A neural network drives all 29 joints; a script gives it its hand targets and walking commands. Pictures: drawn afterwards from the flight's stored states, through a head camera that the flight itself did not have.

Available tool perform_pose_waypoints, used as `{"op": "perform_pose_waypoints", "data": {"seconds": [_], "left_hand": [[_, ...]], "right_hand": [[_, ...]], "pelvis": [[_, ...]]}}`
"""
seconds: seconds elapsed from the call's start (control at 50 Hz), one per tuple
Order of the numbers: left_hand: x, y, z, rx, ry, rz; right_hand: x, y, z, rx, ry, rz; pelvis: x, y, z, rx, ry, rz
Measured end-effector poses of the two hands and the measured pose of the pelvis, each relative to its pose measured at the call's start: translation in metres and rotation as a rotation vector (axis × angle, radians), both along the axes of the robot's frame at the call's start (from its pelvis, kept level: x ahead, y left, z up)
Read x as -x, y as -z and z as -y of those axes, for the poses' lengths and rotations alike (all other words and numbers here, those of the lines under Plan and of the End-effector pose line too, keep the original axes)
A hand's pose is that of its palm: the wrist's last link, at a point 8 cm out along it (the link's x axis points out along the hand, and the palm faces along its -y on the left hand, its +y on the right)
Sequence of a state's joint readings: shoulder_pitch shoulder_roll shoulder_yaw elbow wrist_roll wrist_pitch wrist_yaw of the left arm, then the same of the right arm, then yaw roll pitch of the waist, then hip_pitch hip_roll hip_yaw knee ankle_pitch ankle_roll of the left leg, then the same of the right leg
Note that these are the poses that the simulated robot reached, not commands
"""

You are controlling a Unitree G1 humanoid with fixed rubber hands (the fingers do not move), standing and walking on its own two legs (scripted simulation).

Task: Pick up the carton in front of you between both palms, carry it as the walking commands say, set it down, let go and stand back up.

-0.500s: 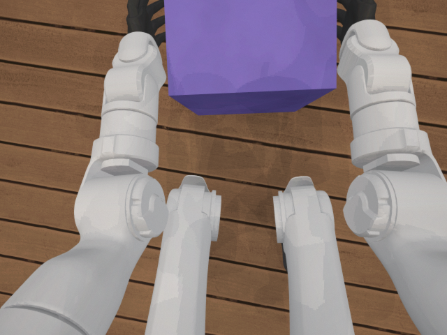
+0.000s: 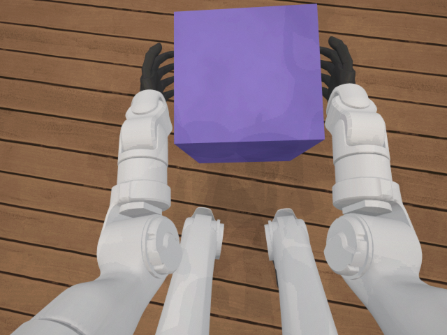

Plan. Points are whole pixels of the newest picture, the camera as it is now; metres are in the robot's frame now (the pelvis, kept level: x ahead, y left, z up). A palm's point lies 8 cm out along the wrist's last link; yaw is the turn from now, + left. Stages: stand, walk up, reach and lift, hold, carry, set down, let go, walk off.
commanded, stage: reach and lift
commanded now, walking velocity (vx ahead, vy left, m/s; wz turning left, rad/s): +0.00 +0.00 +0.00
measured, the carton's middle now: (244, 102) +0.50 +0.00 -0.12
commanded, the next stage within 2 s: none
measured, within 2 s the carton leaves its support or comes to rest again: neither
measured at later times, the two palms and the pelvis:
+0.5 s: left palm (104, 80) +0.44 +0.15 +0.11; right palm (404, 74) +0.44 -0.15 +0.11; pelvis +0.05 +0.00 +0.14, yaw +0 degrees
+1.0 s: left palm out of the picture +0.39 +0.15 +0.25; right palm out of the picture +0.39 -0.15 +0.25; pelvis +0.10 +0.00 +0.24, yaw +0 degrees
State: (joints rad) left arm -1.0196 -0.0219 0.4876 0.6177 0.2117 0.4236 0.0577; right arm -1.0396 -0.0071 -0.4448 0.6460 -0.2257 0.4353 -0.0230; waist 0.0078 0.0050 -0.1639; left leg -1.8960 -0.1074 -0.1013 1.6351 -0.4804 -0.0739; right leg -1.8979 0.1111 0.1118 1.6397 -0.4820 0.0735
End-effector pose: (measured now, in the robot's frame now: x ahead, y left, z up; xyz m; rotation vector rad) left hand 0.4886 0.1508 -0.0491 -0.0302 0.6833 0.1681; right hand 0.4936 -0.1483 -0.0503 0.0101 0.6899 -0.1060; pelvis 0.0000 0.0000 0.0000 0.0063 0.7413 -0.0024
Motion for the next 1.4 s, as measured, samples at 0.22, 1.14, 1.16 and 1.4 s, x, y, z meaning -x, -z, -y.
{"op": "perform_pose_waypoints", "data": {"seconds": [0.22,1.14,1.16,1.4], "left_hand": [[0.024,-0.076,0.0,0.006,-0.001,-0.011],[0.108,-0.318,0.001,-0.033,0.054,0.001],[0.109,-0.318,0.001,-0.034,0.054,-0.006],[0.11,-0.321,0.0,-0.025,0.044,0.003]], "right_hand": [[0.026,-0.075,0.0,-0.006,0.011,-0.011],[0.116,-0.319,0.001,0.035,0.007,0.002],[0.117,-0.318,0.001,0.035,0.007,-0.004],[0.117,-0.322,0.001,0.024,0.014,0.004]], "pelvis": [[-0.023,-0.064,0.0,0.001,-0.003,0.095],[-0.091,-0.247,-0.001,0.007,0.002,0.765],[-0.089,-0.247,-0.001,0.007,0.002,0.772],[-0.078,-0.246,-0.001,0.006,0.002,0.794]]}}
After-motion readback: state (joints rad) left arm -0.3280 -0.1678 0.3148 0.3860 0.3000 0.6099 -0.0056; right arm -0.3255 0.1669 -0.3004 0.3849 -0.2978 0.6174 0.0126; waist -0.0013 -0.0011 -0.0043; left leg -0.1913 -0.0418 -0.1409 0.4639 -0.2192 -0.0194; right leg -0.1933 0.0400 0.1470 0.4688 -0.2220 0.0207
